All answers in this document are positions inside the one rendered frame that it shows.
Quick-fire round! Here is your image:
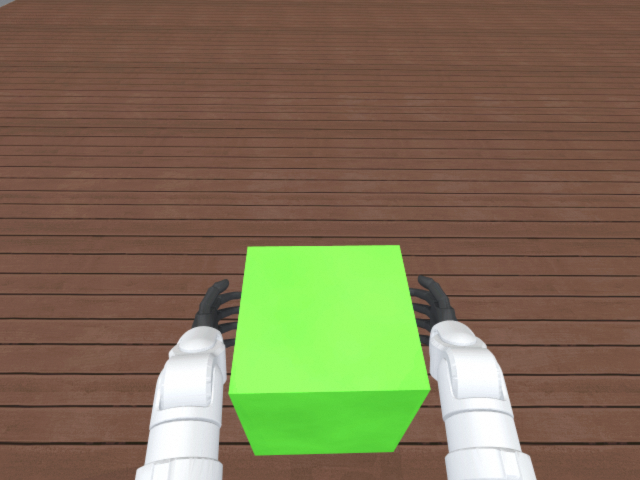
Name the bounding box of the carton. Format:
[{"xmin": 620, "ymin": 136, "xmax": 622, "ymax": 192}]
[{"xmin": 228, "ymin": 245, "xmax": 431, "ymax": 456}]

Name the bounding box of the robot right forearm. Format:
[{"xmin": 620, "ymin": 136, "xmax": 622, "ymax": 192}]
[{"xmin": 429, "ymin": 320, "xmax": 537, "ymax": 480}]

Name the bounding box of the right robot hand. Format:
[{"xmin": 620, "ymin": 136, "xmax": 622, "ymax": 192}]
[{"xmin": 409, "ymin": 275, "xmax": 458, "ymax": 346}]

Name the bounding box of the robot left forearm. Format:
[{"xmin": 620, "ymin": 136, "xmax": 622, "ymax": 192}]
[{"xmin": 135, "ymin": 326, "xmax": 227, "ymax": 480}]

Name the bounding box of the left robot hand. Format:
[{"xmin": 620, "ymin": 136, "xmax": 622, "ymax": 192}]
[{"xmin": 191, "ymin": 279, "xmax": 242, "ymax": 348}]

